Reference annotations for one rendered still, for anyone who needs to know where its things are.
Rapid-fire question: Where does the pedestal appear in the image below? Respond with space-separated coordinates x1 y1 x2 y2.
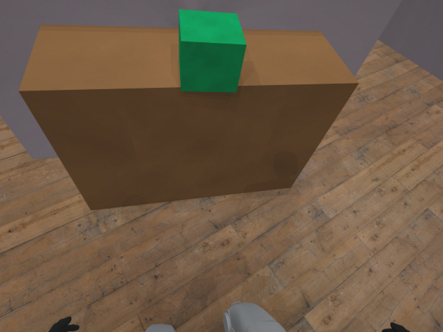
19 24 359 210

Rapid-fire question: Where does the carton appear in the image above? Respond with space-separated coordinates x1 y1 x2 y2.
179 9 246 93

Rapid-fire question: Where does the robot right thigh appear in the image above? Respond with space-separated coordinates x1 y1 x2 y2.
223 303 286 332

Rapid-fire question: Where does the left robot hand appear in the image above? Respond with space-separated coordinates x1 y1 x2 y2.
49 317 80 332

